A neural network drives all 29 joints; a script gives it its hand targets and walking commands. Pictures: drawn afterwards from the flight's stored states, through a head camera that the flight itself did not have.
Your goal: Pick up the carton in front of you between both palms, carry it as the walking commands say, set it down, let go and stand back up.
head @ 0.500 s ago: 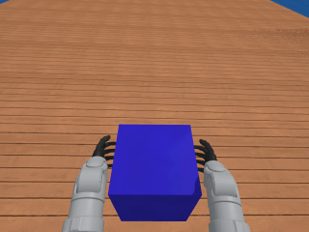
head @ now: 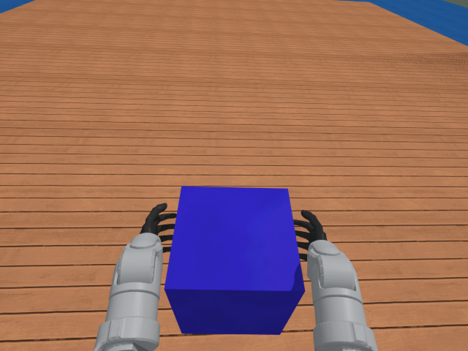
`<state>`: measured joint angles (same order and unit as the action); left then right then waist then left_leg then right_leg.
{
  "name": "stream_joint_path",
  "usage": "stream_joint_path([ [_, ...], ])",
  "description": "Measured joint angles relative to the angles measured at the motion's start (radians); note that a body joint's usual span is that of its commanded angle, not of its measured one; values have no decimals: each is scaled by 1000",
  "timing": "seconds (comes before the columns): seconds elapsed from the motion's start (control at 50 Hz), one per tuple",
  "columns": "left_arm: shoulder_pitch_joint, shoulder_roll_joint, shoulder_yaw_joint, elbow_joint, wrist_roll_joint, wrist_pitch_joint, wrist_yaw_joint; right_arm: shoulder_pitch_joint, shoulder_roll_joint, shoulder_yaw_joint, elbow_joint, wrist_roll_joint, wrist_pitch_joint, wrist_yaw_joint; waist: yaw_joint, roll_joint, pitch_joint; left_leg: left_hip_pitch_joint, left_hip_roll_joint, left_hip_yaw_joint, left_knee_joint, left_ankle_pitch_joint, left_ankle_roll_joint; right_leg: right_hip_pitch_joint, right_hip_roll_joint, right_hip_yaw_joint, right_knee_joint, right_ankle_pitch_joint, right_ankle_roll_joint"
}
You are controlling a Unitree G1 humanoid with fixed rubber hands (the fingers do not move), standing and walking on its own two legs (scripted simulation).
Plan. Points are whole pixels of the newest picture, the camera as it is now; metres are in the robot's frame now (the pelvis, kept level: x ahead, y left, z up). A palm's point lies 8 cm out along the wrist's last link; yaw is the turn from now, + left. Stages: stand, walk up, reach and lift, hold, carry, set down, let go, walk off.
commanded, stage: hold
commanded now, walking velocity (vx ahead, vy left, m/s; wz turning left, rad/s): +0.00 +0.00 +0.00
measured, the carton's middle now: (232, 263) +0.31 +0.00 -0.04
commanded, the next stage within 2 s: set down in 0.16 s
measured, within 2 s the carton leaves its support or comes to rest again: neither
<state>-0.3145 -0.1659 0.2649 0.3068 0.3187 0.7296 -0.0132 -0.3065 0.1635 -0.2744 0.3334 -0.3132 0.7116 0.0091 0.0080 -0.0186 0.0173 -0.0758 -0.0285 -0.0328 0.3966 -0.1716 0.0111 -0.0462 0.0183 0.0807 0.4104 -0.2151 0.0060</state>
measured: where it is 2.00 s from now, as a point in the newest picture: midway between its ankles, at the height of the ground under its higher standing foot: outside the picture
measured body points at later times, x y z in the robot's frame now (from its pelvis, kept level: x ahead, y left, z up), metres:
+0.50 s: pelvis +0.01 -0.01 -0.01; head +0.03 -0.01 +0.44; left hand +0.34 +0.15 +0.00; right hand +0.35 -0.15 +0.00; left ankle +0.04 +0.11 -0.74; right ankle +0.02 -0.13 -0.74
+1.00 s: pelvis -0.04 -0.01 -0.12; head +0.18 +0.00 +0.27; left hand +0.37 +0.17 -0.19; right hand +0.40 -0.13 -0.20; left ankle +0.04 +0.11 -0.74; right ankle +0.02 -0.13 -0.74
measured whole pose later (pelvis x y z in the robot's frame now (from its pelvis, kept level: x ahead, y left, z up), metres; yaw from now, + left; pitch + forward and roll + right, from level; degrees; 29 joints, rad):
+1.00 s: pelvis -0.04 -0.01 -0.12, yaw +0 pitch +34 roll +0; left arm -0.69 -0.16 0.50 0.47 0.27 0.25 0.02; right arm -0.73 0.11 -0.41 0.58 -0.25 0.23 -0.04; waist 0.06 -0.04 -0.10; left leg -1.39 -0.05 -0.07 1.14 -0.35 -0.03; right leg -1.36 0.09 0.08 1.16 -0.40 0.02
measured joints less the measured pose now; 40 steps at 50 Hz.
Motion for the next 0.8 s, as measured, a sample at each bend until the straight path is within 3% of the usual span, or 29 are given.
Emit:
stream_joint_path([
  [0.24,24,7,-29,-32,-19,0,13,26,-7,34,-40,19,10,-14,0,3,-2,11,1,-9,-32,-7,-4,11,4,5,-34,-5,-4],
  [0.36,-32,-9,32,37,18,-38,5,-26,7,-16,31,-10,-27,-13,10,2,8,-13,3,-14,-9,-21,-8,-15,10,5,-5,-21,-10],
  [0.48,-144,-45,184,152,108,-159,-8,-144,51,-151,161,-98,-150,-14,27,0,36,-141,5,-20,88,-52,-15,-144,21,2,95,-55,-14],
  [0.58,-193,-39,237,197,130,-307,-21,-201,58,-197,219,-129,-302,-17,37,-2,58,-348,5,-29,184,-64,-24,-350,30,-5,193,-69,-16],
  [0.7,-225,-13,221,205,61,-479,-3,-239,29,-162,238,-61,-475,-48,43,0,75,-664,2,-40,324,-74,-32,-664,42,-12,332,-80,-13],
  [0.8,-259,7,191,180,-22,-544,17,-276,-12,-108,220,36,-540,-71,47,-5,33,-932,-5,-45,465,-99,-37,-934,53,-8,474,-104,-6],
])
